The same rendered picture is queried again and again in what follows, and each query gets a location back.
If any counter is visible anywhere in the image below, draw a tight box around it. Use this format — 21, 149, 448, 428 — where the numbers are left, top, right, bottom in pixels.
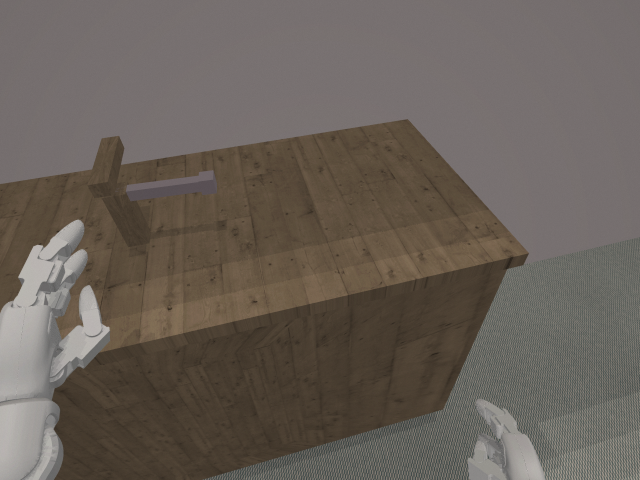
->
0, 119, 529, 480

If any robot right hand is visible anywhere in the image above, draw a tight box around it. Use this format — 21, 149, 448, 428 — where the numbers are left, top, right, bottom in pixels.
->
468, 399, 545, 480

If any robot left hand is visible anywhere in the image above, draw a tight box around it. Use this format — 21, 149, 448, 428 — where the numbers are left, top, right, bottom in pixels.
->
0, 220, 110, 403

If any robot left forearm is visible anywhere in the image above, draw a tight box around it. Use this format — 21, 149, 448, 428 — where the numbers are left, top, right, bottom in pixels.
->
0, 398, 64, 480

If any tap lever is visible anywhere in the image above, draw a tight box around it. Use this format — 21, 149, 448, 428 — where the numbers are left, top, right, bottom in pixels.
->
120, 170, 217, 201

